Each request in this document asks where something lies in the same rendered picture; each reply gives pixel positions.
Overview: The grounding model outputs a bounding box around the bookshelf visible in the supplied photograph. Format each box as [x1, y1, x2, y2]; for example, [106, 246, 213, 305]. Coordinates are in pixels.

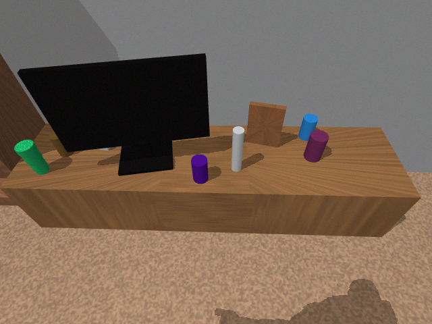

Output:
[0, 54, 46, 206]

